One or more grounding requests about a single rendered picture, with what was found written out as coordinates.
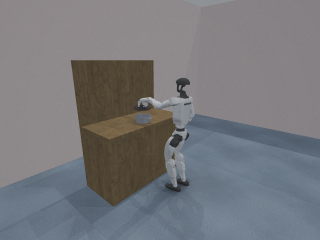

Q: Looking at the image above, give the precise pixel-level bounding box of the robot right upper arm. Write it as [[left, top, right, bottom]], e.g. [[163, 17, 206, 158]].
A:
[[189, 96, 195, 119]]

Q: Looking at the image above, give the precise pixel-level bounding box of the robot left foot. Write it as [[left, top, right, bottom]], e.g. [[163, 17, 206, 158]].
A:
[[165, 183, 181, 192]]

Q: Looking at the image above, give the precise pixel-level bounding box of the robot left upper arm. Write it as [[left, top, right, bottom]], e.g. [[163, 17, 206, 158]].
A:
[[156, 97, 181, 110]]

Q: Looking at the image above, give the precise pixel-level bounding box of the table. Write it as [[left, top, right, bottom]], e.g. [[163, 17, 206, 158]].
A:
[[71, 60, 177, 207]]

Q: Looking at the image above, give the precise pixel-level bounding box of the left robot hand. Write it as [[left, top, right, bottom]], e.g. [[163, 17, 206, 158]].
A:
[[137, 98, 148, 107]]

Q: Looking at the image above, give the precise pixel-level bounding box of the pot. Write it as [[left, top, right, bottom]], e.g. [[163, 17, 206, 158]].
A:
[[135, 113, 153, 124]]

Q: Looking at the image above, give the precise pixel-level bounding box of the lid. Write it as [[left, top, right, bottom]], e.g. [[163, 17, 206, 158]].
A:
[[133, 105, 151, 111]]

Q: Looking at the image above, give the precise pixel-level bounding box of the left robot forearm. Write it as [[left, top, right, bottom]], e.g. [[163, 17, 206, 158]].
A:
[[145, 97, 160, 107]]

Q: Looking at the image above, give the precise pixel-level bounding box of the right robot thigh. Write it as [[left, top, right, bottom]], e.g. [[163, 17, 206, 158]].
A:
[[174, 132, 190, 162]]

